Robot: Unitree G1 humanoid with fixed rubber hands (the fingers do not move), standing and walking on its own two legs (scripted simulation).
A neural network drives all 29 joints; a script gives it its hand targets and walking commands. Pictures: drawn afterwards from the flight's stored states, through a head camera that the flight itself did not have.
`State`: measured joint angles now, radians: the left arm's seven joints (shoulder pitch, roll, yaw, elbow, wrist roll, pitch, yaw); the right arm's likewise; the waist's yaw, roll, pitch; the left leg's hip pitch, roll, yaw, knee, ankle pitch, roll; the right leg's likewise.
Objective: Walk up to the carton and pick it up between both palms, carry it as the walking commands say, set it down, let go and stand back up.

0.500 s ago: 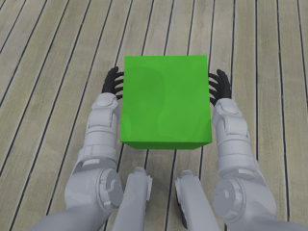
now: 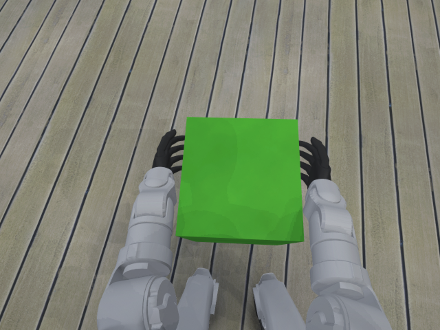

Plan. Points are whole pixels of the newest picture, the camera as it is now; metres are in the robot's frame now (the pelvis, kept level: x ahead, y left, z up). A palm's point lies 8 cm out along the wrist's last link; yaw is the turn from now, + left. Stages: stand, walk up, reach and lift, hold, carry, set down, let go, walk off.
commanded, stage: reach and lift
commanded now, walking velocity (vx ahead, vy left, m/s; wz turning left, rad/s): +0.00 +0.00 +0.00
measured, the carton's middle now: (238, 190) +0.38 +0.00 -0.13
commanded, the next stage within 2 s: none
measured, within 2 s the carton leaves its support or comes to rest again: neither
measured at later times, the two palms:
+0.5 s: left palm (153, 174) +0.36 +0.15 +0.02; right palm (338, 183) +0.35 -0.14 +0.03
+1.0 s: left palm (143, 164) +0.35 +0.14 +0.09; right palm (366, 172) +0.34 -0.15 +0.10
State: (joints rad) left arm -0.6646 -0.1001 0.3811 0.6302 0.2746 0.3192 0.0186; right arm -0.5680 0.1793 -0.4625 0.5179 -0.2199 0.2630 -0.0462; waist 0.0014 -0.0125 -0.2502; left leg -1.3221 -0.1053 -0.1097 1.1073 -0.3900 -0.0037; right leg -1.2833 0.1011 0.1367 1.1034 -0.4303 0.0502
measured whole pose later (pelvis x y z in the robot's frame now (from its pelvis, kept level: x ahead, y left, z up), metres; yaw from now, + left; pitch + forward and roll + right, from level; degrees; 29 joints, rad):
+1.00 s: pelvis +0.02 +0.00 +0.10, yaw +1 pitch +10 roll -1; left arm -0.43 -0.18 0.36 0.52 0.35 0.48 0.00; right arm -0.38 0.19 -0.38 0.46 -0.28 0.46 -0.01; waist -0.02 -0.02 -0.09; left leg -0.47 -0.07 -0.13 0.51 -0.20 0.01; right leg -0.43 0.05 0.15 0.49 -0.22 0.03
